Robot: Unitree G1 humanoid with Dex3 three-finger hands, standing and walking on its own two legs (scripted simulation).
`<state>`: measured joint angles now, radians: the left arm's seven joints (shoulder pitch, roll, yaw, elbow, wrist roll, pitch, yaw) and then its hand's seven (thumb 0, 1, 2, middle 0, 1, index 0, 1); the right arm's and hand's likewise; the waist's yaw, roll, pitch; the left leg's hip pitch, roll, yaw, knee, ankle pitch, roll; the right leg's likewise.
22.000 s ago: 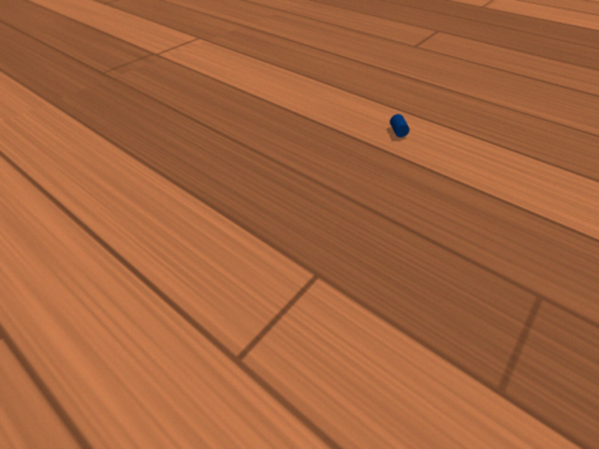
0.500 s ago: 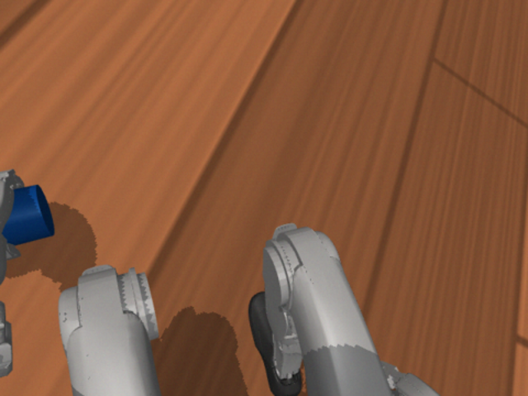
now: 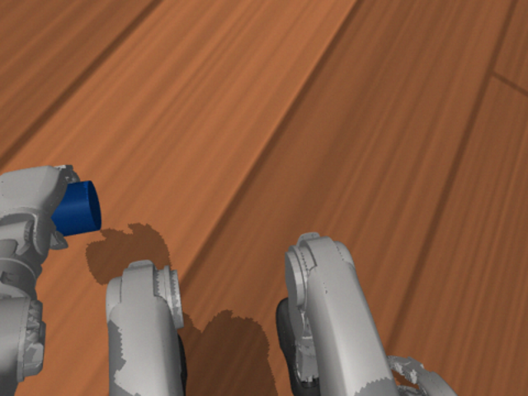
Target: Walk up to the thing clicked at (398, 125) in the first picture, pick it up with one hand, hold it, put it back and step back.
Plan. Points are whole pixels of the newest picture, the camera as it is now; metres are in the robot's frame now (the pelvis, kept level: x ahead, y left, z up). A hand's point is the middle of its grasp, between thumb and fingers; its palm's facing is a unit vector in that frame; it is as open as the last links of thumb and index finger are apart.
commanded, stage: lift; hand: left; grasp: from above
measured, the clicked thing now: (53, 212) +0.43 +0.29 -0.18
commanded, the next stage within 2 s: hold in 1.80 s
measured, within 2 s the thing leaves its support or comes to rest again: neither
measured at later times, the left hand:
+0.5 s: hand (16, 214) +0.40 +0.30 -0.08, palm faces -0.44 -0.07 -0.90, open 10.9 cm
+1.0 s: hand out of the picture +0.36 +0.28 +0.10, palm faces -0.41 -0.11 -0.91, open 10.9 cm
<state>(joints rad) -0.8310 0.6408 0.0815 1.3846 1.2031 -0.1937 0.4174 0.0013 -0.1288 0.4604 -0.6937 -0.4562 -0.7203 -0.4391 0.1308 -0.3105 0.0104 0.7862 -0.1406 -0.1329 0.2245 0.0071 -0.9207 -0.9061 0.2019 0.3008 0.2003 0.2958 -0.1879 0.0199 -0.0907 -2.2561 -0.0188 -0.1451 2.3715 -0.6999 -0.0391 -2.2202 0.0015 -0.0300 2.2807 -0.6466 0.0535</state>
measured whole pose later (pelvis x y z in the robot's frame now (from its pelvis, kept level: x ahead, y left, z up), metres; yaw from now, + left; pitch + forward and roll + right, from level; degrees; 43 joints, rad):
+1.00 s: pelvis +0.01 +0.00 +0.19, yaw +4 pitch +28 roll -4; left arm -0.39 0.49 -0.09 0.73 1.01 0.02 0.14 0.00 -0.14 0.45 -0.73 -0.41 -0.75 -0.40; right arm 0.15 -0.26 -0.03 0.67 0.02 0.00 0.01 0.01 -0.92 -0.91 0.21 0.30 0.20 0.30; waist -0.09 0.04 -0.20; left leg -1.61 0.01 -0.08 1.75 -0.63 -0.02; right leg -1.59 -0.02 -0.01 1.69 -0.58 0.04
